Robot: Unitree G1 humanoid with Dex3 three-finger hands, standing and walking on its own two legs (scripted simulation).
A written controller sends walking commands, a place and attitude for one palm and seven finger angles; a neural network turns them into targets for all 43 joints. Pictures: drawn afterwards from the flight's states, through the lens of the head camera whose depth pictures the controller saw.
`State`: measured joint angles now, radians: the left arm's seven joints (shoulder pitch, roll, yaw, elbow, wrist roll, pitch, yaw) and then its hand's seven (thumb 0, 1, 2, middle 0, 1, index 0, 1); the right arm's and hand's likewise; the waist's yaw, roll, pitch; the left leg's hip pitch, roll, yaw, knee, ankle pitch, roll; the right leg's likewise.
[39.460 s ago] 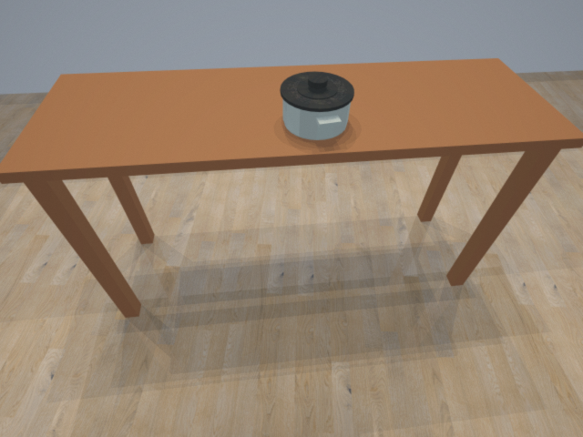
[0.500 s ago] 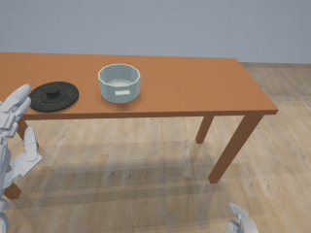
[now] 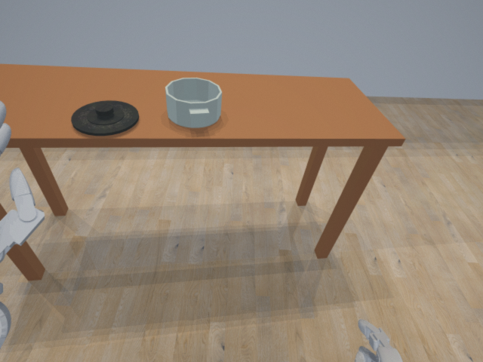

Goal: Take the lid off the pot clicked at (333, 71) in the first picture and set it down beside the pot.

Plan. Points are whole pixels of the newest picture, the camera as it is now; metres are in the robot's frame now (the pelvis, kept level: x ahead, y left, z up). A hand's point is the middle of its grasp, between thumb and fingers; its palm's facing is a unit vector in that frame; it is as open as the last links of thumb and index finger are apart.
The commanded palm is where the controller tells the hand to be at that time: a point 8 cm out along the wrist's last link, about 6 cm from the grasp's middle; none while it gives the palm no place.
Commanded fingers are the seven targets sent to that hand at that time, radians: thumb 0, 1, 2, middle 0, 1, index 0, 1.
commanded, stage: stop stepping back and stand still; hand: left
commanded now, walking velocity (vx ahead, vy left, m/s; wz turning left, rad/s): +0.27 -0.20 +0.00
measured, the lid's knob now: (104, 109) +0.73 +0.42 +0.03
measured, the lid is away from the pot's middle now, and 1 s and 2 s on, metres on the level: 0.25 0.25 0.25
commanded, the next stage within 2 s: let the arm hang, fingers relaxed in 1.70 s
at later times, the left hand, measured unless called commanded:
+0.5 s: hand (65, 247) +0.20 +0.23 +0.17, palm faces +0.45 -0.79 -0.42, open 7.4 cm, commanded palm none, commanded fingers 0.00 0.90 0.90 -0.20 -0.30 -0.20 -0.30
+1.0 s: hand out of the picture +0.04 +0.23 -0.14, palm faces +0.12 -0.96 -0.27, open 7.3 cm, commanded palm none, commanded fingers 0.00 0.90 0.90 -0.20 -0.30 -0.20 -0.30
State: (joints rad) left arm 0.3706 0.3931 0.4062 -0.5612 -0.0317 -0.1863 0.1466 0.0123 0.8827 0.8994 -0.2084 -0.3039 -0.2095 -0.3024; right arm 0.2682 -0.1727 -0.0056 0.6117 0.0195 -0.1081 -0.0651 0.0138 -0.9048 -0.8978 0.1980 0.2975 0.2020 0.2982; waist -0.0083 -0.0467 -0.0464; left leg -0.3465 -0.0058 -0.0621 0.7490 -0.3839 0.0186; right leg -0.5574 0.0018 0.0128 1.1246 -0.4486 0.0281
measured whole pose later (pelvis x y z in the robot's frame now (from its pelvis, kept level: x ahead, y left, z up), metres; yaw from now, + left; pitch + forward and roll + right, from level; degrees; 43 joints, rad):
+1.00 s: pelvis +0.06 +0.02 +0.02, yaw +8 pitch +1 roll +0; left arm 0.29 0.24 0.02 0.99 0.01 0.04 0.01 0.01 0.93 0.90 -0.20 -0.30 -0.20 -0.30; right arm 0.32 -0.16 -0.01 0.96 -0.02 0.05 -0.03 0.01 -0.90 -0.90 0.20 0.30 0.20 0.30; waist 0.00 0.02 0.10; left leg -0.30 -0.01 0.00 0.51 -0.24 0.02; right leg -0.30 -0.02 0.00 0.65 -0.41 0.01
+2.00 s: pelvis +0.13 +0.00 +0.02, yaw +6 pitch -1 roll +0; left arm 0.26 0.14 0.02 1.11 0.00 0.00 0.05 0.01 0.92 0.90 -0.20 -0.30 -0.20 -0.30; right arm 0.28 -0.13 -0.03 1.10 -0.01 0.02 -0.05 0.00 -0.91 -0.90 0.20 0.30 0.20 0.30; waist -0.02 0.02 0.06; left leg -0.13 0.04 0.02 0.46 -0.32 -0.03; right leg -0.09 0.04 0.03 0.44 -0.33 -0.03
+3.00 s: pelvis +0.10 +0.01 +0.03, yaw +6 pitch -1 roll +0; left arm 0.28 0.12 0.01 1.13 0.01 -0.01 0.05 0.01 0.92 0.90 -0.20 -0.30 -0.20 -0.30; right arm 0.30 -0.11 -0.03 1.12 -0.01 0.01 -0.05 0.00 -0.91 -0.90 0.20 0.30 0.20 0.30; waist -0.02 0.01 0.06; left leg -0.16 0.01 0.03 0.46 -0.28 0.00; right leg -0.12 0.01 0.04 0.44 -0.30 0.00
